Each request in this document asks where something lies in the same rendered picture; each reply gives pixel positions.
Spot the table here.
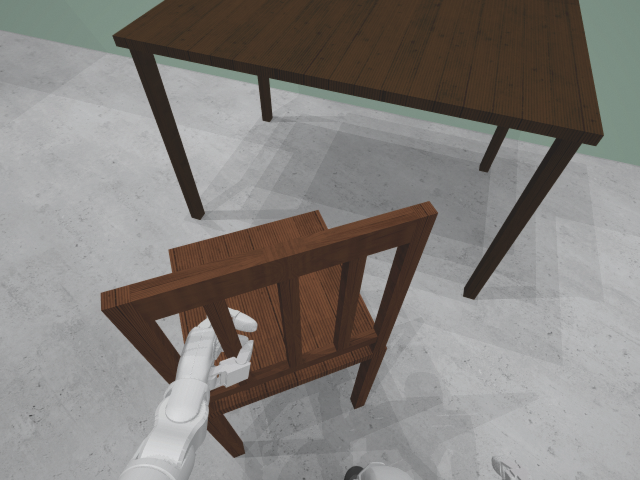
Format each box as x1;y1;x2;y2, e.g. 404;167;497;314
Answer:
112;0;604;300

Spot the chair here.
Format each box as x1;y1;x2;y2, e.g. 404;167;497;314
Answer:
101;201;438;458

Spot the robot right hand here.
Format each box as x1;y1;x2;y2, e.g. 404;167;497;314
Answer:
491;455;531;480

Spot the robot left hand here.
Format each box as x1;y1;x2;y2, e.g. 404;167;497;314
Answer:
175;307;258;391

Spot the left robot forearm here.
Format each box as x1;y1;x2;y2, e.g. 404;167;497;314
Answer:
118;378;210;480

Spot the right robot shin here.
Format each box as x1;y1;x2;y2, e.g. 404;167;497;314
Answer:
359;462;385;475

